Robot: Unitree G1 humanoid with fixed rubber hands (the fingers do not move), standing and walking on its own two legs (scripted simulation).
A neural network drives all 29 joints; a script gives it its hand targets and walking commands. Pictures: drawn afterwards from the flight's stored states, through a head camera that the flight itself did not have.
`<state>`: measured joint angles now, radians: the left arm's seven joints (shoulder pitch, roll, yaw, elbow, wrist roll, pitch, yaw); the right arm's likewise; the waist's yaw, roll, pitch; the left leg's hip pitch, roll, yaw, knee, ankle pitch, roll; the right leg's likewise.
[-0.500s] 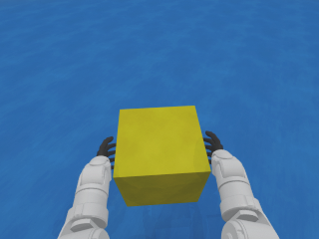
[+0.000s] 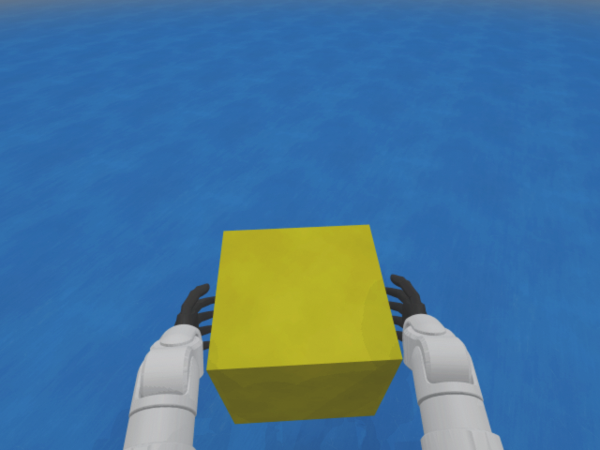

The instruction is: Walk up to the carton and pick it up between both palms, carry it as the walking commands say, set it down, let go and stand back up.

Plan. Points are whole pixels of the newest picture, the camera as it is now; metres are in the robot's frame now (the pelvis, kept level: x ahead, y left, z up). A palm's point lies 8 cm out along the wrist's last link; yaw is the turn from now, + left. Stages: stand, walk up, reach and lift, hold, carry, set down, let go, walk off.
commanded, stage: reach and lift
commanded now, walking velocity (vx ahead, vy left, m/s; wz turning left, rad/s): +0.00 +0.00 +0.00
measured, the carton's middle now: (301, 325) +0.33 +0.00 +0.00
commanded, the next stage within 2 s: hold in 0.86 s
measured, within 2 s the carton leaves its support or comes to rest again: neither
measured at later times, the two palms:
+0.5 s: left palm (183, 344) +0.28 +0.16 +0.04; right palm (408, 330) +0.29 -0.15 +0.04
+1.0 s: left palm (183, 355) +0.27 +0.16 +0.03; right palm (413, 342) +0.27 -0.15 +0.04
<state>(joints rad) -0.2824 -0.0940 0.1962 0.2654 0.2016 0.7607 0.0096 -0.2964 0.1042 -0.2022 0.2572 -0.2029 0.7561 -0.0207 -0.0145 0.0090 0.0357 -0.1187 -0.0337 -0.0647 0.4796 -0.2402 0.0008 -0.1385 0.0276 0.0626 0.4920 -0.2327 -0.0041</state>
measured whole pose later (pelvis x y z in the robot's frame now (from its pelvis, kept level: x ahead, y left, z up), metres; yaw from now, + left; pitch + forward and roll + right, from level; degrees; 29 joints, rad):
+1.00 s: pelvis -0.01 +0.00 +0.00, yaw +0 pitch -8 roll +0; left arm -0.22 -0.09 0.17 0.22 0.20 0.78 0.00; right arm -0.23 0.13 -0.19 0.21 -0.21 0.77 -0.02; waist -0.01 0.01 0.04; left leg -0.12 -0.03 -0.07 0.49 -0.24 0.00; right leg -0.13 0.03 0.06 0.49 -0.22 -0.01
